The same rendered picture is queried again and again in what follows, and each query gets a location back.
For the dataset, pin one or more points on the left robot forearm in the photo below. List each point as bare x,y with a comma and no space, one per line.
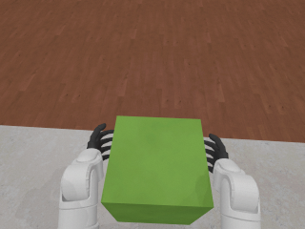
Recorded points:
78,196

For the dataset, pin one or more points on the robot right hand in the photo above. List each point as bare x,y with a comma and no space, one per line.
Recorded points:
218,153

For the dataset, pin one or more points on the carton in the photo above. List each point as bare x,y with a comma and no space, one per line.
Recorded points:
157,171

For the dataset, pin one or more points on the robot left hand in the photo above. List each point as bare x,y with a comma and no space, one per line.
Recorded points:
96,142

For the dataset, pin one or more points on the right robot forearm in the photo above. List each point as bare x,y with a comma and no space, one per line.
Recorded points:
239,196

